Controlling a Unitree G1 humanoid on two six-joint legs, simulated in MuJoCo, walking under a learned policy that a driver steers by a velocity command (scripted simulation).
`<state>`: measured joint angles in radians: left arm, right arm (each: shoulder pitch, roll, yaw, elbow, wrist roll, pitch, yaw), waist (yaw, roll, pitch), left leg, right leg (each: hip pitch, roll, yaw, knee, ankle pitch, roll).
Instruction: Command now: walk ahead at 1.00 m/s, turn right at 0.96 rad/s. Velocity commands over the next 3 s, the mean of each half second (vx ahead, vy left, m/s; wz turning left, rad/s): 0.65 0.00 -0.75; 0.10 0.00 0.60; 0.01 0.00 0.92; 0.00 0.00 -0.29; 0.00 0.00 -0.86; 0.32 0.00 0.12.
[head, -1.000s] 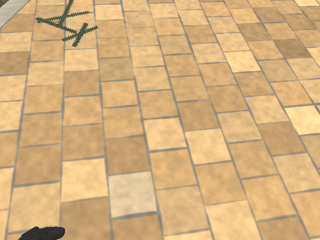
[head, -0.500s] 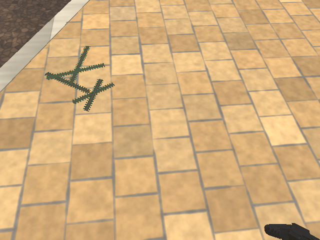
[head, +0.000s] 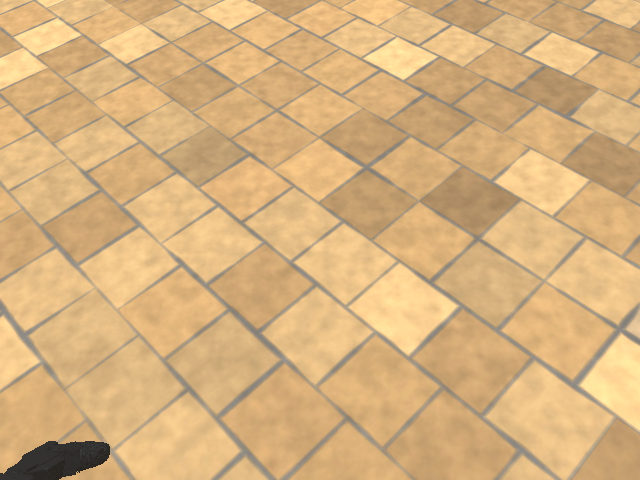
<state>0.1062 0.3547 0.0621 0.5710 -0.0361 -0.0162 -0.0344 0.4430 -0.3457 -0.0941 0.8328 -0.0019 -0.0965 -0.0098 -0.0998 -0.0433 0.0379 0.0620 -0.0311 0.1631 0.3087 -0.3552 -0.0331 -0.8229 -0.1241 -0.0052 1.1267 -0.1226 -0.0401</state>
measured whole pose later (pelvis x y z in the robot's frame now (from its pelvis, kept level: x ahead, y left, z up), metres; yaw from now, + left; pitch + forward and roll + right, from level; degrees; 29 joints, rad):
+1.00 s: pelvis +0.53 -0.08 +0.01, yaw -1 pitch +1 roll -1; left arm 0.10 0.29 0.05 0.73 -0.01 -0.02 0.01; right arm 0.20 -0.34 -0.10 0.57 0.02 0.06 -0.04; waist -0.03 0.04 0.08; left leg -0.38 -0.20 -0.34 0.47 -0.08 0.01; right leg -0.34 0.09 0.17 0.49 -0.19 0.02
